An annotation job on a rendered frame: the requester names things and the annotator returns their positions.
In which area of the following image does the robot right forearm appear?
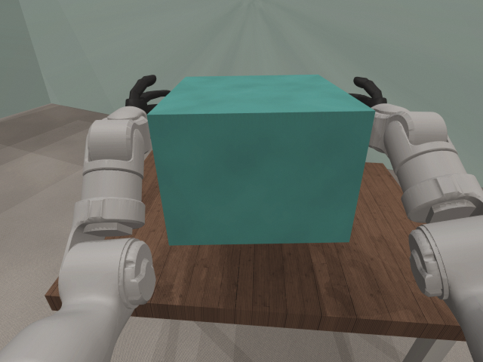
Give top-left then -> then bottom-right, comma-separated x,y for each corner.
368,103 -> 483,224

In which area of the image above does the left robot hand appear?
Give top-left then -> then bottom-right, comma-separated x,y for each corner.
125,75 -> 171,139

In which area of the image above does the robot left forearm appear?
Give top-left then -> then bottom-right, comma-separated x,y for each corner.
58,106 -> 151,302

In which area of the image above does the carton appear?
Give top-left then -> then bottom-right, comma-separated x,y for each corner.
147,75 -> 376,246

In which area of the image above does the left robot upper arm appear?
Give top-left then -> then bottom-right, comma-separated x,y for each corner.
0,238 -> 156,362

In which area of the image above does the table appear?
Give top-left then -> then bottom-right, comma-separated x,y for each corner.
45,150 -> 466,362

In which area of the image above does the right robot hand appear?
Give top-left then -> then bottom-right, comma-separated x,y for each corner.
350,77 -> 387,108

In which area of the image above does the right robot upper arm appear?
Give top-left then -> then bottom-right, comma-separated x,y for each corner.
408,215 -> 483,362

